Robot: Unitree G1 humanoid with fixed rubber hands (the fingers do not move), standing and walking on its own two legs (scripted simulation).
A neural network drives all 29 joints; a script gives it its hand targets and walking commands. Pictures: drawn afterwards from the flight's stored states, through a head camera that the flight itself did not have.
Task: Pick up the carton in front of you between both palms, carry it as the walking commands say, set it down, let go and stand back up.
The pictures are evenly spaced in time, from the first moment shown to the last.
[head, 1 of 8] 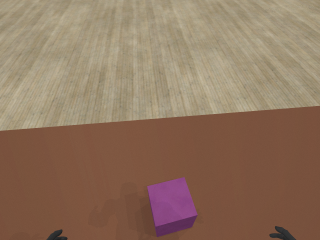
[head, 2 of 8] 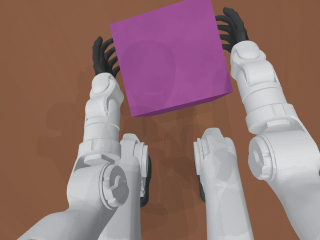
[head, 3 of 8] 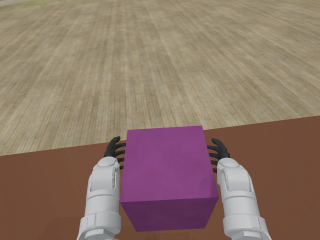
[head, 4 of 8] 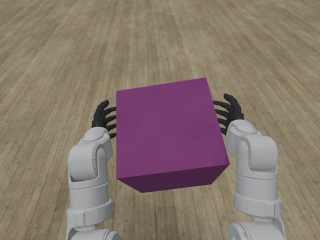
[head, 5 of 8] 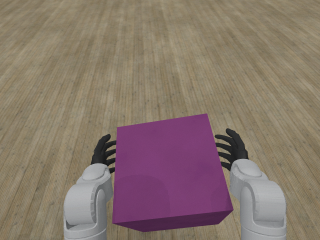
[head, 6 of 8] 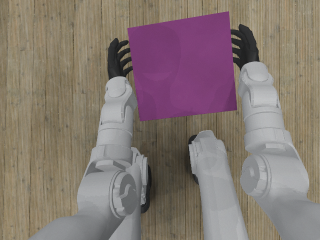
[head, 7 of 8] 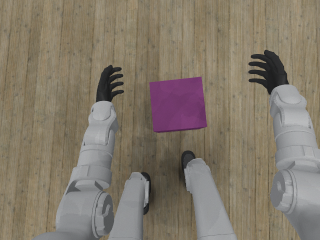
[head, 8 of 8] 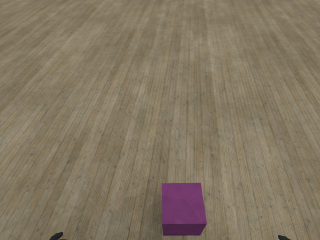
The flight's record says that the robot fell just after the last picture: no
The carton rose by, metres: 0.67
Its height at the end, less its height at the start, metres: -0.07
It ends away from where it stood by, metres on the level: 3.18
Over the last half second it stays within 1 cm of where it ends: yes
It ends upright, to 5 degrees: yes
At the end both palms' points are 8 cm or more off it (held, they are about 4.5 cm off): yes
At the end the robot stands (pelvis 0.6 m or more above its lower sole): yes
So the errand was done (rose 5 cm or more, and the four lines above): yes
